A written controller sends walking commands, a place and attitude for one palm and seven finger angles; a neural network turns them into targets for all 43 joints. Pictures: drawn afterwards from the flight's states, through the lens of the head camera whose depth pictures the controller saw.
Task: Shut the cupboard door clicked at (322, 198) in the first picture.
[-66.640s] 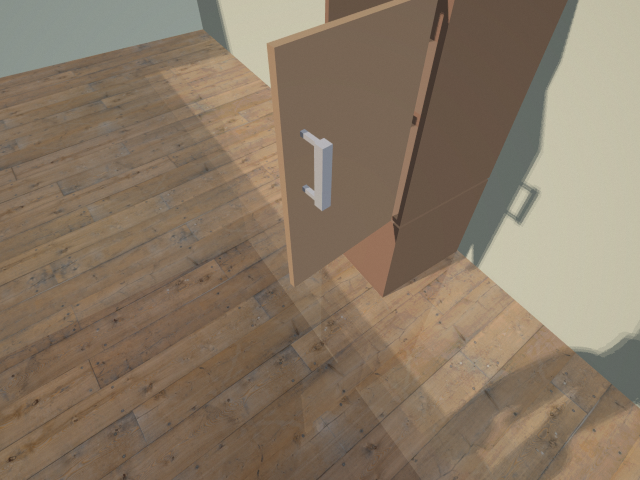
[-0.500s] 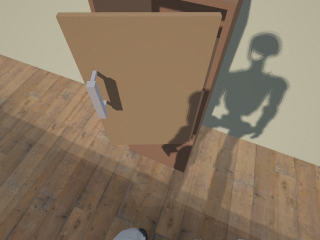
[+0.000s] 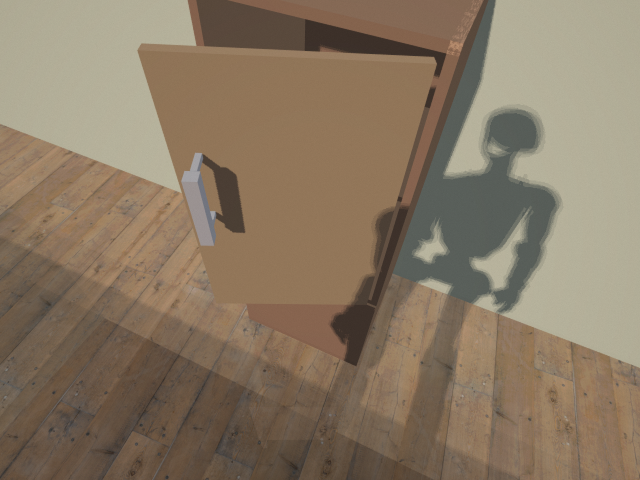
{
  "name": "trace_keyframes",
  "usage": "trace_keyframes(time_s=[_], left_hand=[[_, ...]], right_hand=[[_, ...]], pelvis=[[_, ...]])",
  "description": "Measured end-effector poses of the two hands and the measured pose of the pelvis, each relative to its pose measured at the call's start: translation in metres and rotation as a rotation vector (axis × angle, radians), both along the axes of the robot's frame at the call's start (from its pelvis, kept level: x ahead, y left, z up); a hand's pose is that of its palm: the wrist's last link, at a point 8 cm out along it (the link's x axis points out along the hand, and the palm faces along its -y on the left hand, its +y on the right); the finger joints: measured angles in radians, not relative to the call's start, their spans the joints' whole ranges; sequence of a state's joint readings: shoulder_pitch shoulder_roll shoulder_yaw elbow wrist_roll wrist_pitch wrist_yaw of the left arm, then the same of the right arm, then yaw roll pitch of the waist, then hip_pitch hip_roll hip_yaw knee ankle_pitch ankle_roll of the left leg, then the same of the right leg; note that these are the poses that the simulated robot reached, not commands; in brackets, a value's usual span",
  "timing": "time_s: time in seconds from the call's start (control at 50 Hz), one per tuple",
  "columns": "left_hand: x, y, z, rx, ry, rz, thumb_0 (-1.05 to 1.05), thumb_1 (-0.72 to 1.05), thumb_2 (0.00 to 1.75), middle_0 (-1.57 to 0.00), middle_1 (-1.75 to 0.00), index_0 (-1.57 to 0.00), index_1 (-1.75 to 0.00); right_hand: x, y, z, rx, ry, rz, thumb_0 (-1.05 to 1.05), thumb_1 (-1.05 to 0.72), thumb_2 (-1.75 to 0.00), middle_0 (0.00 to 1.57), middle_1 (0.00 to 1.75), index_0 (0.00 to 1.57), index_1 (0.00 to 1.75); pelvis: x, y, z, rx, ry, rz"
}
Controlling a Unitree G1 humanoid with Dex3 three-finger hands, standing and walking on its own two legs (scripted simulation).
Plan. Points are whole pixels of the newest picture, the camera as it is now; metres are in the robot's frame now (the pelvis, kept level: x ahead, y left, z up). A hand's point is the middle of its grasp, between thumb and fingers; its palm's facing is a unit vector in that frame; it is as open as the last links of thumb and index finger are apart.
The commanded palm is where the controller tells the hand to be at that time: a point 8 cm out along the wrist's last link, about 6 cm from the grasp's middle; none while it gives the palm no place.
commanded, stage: look again from close up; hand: left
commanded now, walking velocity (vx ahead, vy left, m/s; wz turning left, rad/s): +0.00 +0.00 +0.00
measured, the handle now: (203, 201) +0.49 +0.22 +0.03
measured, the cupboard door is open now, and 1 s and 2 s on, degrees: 25 25 25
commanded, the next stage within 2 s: shuffle to correct the standing spot in 0.40 s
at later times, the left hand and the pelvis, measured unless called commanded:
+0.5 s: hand out of the picture -0.06 +0.21 -0.17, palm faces +0.02 -0.98 -0.22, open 7.4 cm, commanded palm none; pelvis -0.04 +0.02 +0.00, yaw +0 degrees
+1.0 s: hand out of the picture -0.01 +0.16 -0.18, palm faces +0.02 -0.99 -0.14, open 7.4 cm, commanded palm none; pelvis +0.02 +0.00 +0.00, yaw +1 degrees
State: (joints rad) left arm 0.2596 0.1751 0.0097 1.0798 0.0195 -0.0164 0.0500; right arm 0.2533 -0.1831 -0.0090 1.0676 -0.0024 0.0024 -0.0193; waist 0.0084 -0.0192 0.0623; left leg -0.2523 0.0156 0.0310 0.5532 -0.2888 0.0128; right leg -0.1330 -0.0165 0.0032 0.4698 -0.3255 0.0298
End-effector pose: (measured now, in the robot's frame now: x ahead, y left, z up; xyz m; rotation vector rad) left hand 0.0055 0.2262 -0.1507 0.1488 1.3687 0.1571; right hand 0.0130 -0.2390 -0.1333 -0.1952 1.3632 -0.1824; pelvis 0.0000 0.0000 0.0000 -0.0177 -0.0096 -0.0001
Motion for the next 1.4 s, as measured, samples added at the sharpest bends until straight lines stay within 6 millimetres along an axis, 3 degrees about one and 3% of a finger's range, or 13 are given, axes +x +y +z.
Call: trace_keyframes(time_s=[0.18, 0.36, 0.52, 0.66, 0.8, 0.92, 1.0, 1.06, 1.1, 1.16, 1.24, 1.3, 1.4], left_hand=[[-0.009, 0.030, 0.003, 0.033, -0.060, -0.014, 0.00, 0.91, 0.89, -0.20, -0.30, -0.20, -0.30], [-0.039, 0.041, 0.010, 0.040, -0.041, -0.013, 0.00, 0.91, 0.90, -0.20, -0.30, -0.20, -0.30], [-0.072, 0.030, 0.008, 0.014, 0.031, -0.004, 0.00, 0.91, 0.90, -0.20, -0.30, -0.20, -0.30], [-0.084, 0.011, 0.004, -0.020, 0.062, 0.022, 0.00, 0.91, 0.90, -0.20, -0.30, -0.20, -0.30], [-0.089, -0.003, -0.008, -0.058, 0.092, 0.078, 0.00, 0.91, 0.90, -0.20, -0.30, -0.20, -0.30], [-0.065, -0.008, -0.011, -0.076, 0.132, 0.039, 0.00, 0.91, 0.90, -0.20, -0.30, -0.20, -0.30], [-0.018, -0.011, 0.000, -0.056, 0.064, 0.011, 0.01, 0.91, 0.90, -0.20, -0.30, -0.20, -0.30], [0.018, -0.014, -0.001, -0.029, -0.040, 0.015, 0.00, 0.91, 0.90, -0.20, -0.30, -0.20, -0.30], [0.033, -0.014, 0.001, -0.010, -0.082, 0.047, 0.01, 0.92, 0.90, -0.20, -0.30, -0.20, -0.30], [0.043, -0.016, 0.006, -0.002, -0.105, 0.087, 0.00, 0.92, 0.89, -0.20, -0.30, -0.20, -0.30], [0.045, -0.020, 0.006, -0.021, -0.049, 0.094, 0.00, 0.92, 0.90, -0.20, -0.30, -0.20, -0.30], [0.044, -0.018, -0.006, -0.049, 0.000, 0.100, 0.00, 0.92, 0.90, -0.20, -0.30, -0.20, -0.30], [0.049, -0.010, -0.015, -0.051, 0.048, 0.101, 0.00, 0.91, 0.89, -0.20, -0.30, -0.20, -0.30]], right_hand=[[0.019, 0.031, -0.006, 0.029, -0.150, 0.031, 0.00, -0.94, -0.90, 0.20, 0.30, 0.20, 0.30], [0.010, 0.038, -0.001, 0.050, -0.165, 0.051, 0.00, -0.93, -0.90, 0.20, 0.30, 0.20, 0.30], [-0.013, 0.028, 0.001, 0.038, -0.108, 0.035, 0.00, -0.91, -0.90, 0.20, 0.30, 0.20, 0.30], [-0.034, 0.018, -0.001, 0.032, -0.028, 0.026, 0.00, -0.91, -0.90, 0.20, 0.30, 0.20, 0.30], [-0.030, 0.015, -0.006, 0.022, 0.014, 0.034, 0.00, -0.91, -0.90, 0.20, 0.30, 0.20, 0.30], [-0.014, 0.024, -0.006, 0.033, -0.016, -0.007, 0.00, -0.91, -0.90, 0.20, 0.30, 0.20, 0.30], [-0.014, 0.026, -0.006, 0.066, 0.011, -0.026, 0.00, -0.91, -0.90, 0.20, 0.30, 0.20, 0.30], [-0.012, 0.021, -0.017, 0.092, 0.057, -0.024, 0.00, -0.91, -0.90, 0.20, 0.30, 0.20, 0.30], [-0.003, 0.018, -0.020, 0.098, 0.090, -0.002, 0.00, -0.91, -0.90, 0.20, 0.30, 0.20, 0.30], [0.027, 0.014, -0.017, 0.091, 0.087, 0.034, 0.00, -0.91, -0.90, 0.20, 0.30, 0.20, 0.30], [0.076, 0.012, -0.008, 0.051, 0.016, 0.058, 0.02, -0.93, -0.90, 0.20, 0.30, 0.20, 0.30], [0.107, 0.011, -0.008, 0.018, -0.052, 0.062, 0.02, -0.94, -0.90, 0.20, 0.30, 0.20, 0.30], [0.141, 0.021, -0.004, 0.003, -0.120, 0.086, 0.01, -0.93, -0.90, 0.20, 0.30, 0.20, 0.30]], pelvis=[[-0.020, 0.023, -0.006, 0.000, -0.031, 0.008], [-0.036, 0.028, -0.002, 0.016, -0.016, 0.004], [-0.041, 0.022, 0.002, 0.017, -0.009, 0.002], [-0.037, 0.013, 0.001, 0.013, -0.001, 0.023], [-0.019, 0.010, -0.007, 0.002, 0.000, 0.046], [0.004, 0.008, -0.008, 0.017, 0.015, 0.013], [0.016, -0.001, -0.002, 0.016, 0.024, 0.013], [0.029, -0.010, -0.008, 0.030, 0.028, 0.028], [0.038, -0.012, -0.010, 0.014, 0.022, 0.057], [0.053, -0.011, -0.004, 0.008, 0.017, 0.083], [0.067, -0.006, 0.001, 0.019, 0.011, 0.080], [0.077, 0.003, -0.006, 0.008, 0.000, 0.068], [0.078, 0.007, -0.010, 0.029, 0.004, 0.048]])
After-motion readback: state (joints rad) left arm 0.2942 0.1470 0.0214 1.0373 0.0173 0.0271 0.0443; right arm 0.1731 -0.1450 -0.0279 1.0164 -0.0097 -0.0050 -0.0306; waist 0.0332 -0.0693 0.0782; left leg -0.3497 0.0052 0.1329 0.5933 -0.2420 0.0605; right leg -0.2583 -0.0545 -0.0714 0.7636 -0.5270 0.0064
